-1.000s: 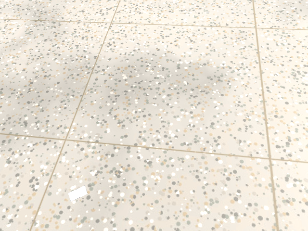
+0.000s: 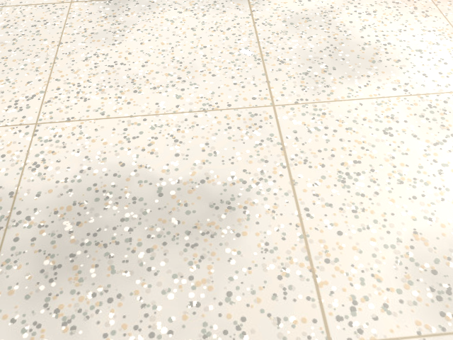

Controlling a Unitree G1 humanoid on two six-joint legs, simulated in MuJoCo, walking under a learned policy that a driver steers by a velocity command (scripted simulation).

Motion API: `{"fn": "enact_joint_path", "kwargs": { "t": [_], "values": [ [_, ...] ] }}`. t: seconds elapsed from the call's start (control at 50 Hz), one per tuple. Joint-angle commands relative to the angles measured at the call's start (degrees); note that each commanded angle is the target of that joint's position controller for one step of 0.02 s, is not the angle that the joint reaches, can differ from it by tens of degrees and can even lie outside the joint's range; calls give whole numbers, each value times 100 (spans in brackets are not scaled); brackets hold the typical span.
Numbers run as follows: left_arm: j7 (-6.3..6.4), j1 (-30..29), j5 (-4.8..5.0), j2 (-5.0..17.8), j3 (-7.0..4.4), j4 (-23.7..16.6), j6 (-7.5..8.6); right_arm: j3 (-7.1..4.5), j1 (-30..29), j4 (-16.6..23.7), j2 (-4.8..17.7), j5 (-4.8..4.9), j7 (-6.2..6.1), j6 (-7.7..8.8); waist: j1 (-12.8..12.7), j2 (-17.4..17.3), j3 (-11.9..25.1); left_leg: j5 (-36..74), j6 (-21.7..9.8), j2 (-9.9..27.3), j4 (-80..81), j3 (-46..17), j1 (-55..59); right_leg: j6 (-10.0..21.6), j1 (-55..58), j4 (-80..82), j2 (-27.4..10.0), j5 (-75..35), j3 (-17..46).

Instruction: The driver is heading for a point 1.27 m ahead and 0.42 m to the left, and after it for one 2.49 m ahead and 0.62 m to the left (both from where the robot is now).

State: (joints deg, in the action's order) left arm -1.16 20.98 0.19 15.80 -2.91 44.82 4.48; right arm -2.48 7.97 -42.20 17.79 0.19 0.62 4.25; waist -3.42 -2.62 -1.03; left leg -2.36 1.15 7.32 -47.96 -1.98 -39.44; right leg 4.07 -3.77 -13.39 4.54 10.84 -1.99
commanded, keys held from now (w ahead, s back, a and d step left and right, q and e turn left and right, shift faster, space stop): w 0.44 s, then w+q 0.56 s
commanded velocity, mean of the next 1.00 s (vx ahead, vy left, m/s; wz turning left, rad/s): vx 0.50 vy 0.00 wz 0.20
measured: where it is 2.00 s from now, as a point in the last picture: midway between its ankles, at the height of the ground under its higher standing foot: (172, 180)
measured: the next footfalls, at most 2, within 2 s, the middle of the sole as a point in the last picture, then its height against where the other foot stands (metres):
left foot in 0.22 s outside the picture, level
right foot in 0.72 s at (286, 304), level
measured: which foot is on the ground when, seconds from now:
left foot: up 0.00-0.20, down 0.22-0.74, up 0.76-1.00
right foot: down 0.00-0.24, up 0.26-0.70, down 0.72-1.00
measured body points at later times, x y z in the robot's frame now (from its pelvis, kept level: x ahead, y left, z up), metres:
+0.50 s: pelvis +0.29 +0.06 +0.00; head +0.32 +0.07 +0.45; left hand +0.45 +0.33 -0.11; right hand +0.34 -0.22 -0.12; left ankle +0.28 +0.14 -0.75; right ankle +0.41 -0.12 -0.68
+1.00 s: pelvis +0.56 +0.01 +0.00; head +0.59 +0.02 +0.45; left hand +0.55 +0.30 -0.12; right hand +0.77 -0.22 -0.11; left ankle +0.60 +0.19 -0.67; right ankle +0.56 -0.10 -0.75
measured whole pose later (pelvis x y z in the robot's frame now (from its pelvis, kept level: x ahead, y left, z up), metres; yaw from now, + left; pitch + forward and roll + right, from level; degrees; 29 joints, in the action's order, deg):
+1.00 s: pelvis +0.56 +0.01 +0.00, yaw +15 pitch +0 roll -2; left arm -0.5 16.2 -0.6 15.3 -3.8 48.5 5.6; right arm -4.4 12.2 -41.9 18.4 1.5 0.0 0.9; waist -2.6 -2.9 -2.0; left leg -11.4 0.4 6.1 -58.0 -3.3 -37.2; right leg 1.5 -5.8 -16.4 0.8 11.2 -8.7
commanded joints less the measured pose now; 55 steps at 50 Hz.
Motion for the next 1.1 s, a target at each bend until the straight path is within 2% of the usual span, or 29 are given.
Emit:
{"fn": "enact_joint_path", "kwargs": {
  "t": [0.02,0.1,0.16,0.18,0.2,0.22,0.24,0.26,0.28,0.3,0.32,0.36,0.42,0.5,0.54,0.6,0.68,0.7,0.72,0.74,0.76,0.78,0.8,0.82,0.84,0.88,0.94,1.02,1.1],
  "values": [
    [74,-198,46,956,-225,-313,86,26,-493,425,138,24,82,114,28,480,-334,965,-9,-139,1033,141,368,803,-511,733,-1405,-1233,658],
    [97,240,99,1047,-254,-24,-16,21,-1077,671,219,69,207,163,-119,465,-444,863,-198,-281,1688,85,207,741,322,459,-1736,-1371,735],
    [140,284,103,1127,-287,93,-121,-29,-999,721,358,53,269,173,57,594,-258,157,-416,-447,1915,168,468,580,926,-60,-1903,-2340,762],
    [156,225,88,1189,-300,95,-150,-84,-718,665,474,45,254,168,233,713,-30,-97,-515,-618,1926,314,947,511,1008,-454,-1852,-3286,715],
    [171,126,71,1181,-284,91,-192,-195,-38,484,658,37,211,161,626,710,427,-62,-677,-812,2052,507,1913,387,908,-1299,-1645,-4161,533],
    [199,132,9,1021,-202,21,-207,-313,903,257,944,13,146,142,1029,604,1155,173,-924,-473,1820,203,3515,202,144,-2563,-1382,-3707,353],
    [151,800,-18,409,-9,-141,-111,-446,1561,181,1500,-109,107,111,891,-505,2136,-522,-1810,1065,1780,-2249,6001,-231,-2237,-4888,-582,-1392,105],
    [122,772,9,393,28,-25,1,-361,1755,86,1139,11,118,84,976,-1103,2616,-1287,-2091,1524,2745,-4041,6478,-317,-3238,-5935,-54,2133,785],
    [78,214,181,934,-123,-183,85,-253,1427,110,863,63,103,69,1014,-686,1723,-1846,-1796,1359,2975,-3456,5853,-248,-3839,-6314,-423,2010,1008],
    [69,-257,246,958,-116,-340,128,-213,1030,171,744,47,84,55,877,-330,1003,-1669,-1619,1155,3117,-2678,4965,-199,-3911,-6112,-732,1520,770],
    [85,-504,161,889,-111,-389,129,-171,712,173,606,-9,95,64,693,5,469,-1175,-1542,924,3332,-2126,4092,-214,-3770,-5697,-951,1108,640],
    [102,-270,69,732,-129,-285,10,-122,404,201,415,-95,118,131,338,-206,279,-507,-1478,611,3674,-1537,3198,-280,-3083,-5233,-1204,638,680],
    [140,-270,21,519,-85,-267,-126,-168,422,59,539,-39,113,225,207,-159,112,99,-1606,515,4023,-967,2769,-465,-3044,-4742,-1274,249,585],
    [128,-1211,-47,395,-34,-549,-40,-212,762,-138,687,22,8,160,460,13,-144,412,-1446,237,4106,-528,2861,-606,-3230,-3170,-1187,-1041,500],
    [79,-1653,-23,313,3,-649,25,-246,987,-232,802,67,-36,109,624,23,-196,308,-1347,158,4040,-436,2899,-644,-2985,-2398,-1000,-1527,416],
    [-12,-2164,37,366,0,-792,101,-278,1335,-375,881,119,-72,23,789,-20,-251,78,-1324,319,3790,-672,3190,-652,-2834,-1828,-825,-1630,446],
    [-70,-2017,58,667,-104,-785,202,-336,1358,-428,938,124,-143,-97,530,-252,-117,145,-1123,566,3140,-1151,3627,-437,-2272,-1374,-719,-931,546],
    [-51,-1598,56,769,-168,-669,224,-324,1288,-417,900,116,-147,-123,273,-267,80,506,-1018,440,2715,-1102,3549,-316,-1638,-1190,-652,-805,432],
    [-1,-863,14,1032,-294,-486,244,-245,1311,-388,686,67,-138,-125,-60,-146,629,678,-838,79,1750,-887,3215,-108,-446,-1230,-801,-812,492],
    [60,96,-68,1436,-398,-397,225,-97,1326,-189,270,-77,-132,-121,-398,612,1629,-666,-593,-415,-53,-515,2228,230,1185,-1449,-1908,-736,1571],
    [25,232,-84,1715,-462,-279,141,4,2068,-24,-117,104,-121,-24,11,2372,2197,-3219,-320,-1063,-1735,-209,245,989,2598,-747,-2940,707,4025],
    [11,63,-47,1072,-306,-377,133,-141,1802,-147,535,225,-134,-7,-179,1582,1699,-3077,-300,-720,-2398,-685,-303,848,2199,-411,-2772,1568,4062],
    [29,-225,-17,794,-223,-387,131,-236,1296,-32,788,258,-132,-16,-196,1166,993,-2539,-314,-519,-2478,-595,-495,639,1551,-336,-2601,1389,3144],
    [25,-555,-41,692,-181,-383,134,-239,1107,-7,707,213,-149,-41,-37,807,655,-2084,-266,-299,-2361,-492,-288,555,907,-211,-2372,708,2533],
    [24,-780,-55,537,-149,-349,132,-259,989,31,630,154,-141,-74,79,797,355,-1784,-231,-157,-2111,-493,-165,541,434,-52,-2182,211,2043],
    [42,-980,-92,482,-157,-280,184,-256,1069,63,410,180,-95,-189,275,977,185,-1481,-173,23,-1901,-433,252,548,-111,261,-2011,-340,1367],
    [72,-991,-66,647,-235,-128,250,-223,804,257,222,137,-81,-308,325,731,-45,-1127,-75,98,-1450,-389,38,682,-278,532,-2060,-969,741],
    [125,-948,-66,852,-304,-5,194,-171,309,457,129,123,35,-276,197,602,-176,-59,-72,57,-181,-184,77,611,-126,631,-1929,-1340,-90],
    [159,-663,22,1049,-370,139,88,-128,-408,744,88,116,174,-258,-50,506,-382,234,-221,-62,751,195,202,491,253,578,-2023,-1443,-568]
  ]
}}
